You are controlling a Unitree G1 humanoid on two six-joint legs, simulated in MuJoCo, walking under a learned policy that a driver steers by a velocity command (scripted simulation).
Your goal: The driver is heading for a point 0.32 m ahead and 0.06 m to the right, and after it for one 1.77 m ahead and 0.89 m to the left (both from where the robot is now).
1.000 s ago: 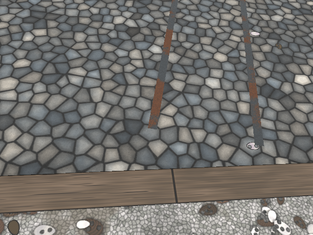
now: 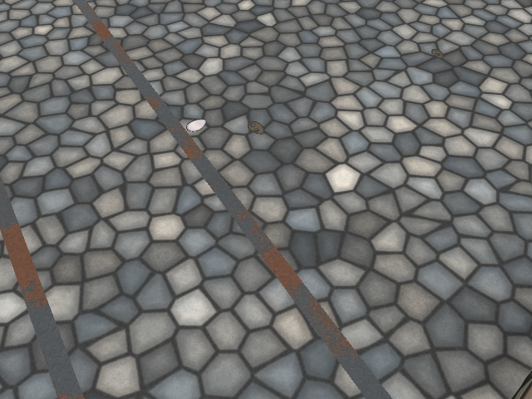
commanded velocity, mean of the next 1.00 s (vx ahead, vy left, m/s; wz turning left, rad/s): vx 1.00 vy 0.00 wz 0.34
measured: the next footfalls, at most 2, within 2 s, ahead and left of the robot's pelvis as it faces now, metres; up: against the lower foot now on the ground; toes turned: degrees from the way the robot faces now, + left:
right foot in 0.28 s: +0.38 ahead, -0.04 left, +0.00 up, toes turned -13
left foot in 0.68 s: +0.84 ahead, +0.11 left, +0.00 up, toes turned +11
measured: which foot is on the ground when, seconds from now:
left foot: down 0.00-0.26, up 0.28-0.66, down 0.68-1.00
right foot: up 0.00-0.26, down 0.28-0.68, up 0.70-1.00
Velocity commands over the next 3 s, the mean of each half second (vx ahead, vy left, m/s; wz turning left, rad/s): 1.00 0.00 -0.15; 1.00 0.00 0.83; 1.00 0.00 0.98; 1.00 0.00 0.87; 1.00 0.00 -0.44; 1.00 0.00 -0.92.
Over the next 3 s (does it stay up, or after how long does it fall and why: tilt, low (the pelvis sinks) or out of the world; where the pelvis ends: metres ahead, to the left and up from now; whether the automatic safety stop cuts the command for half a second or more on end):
stays up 2.05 1.47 0.00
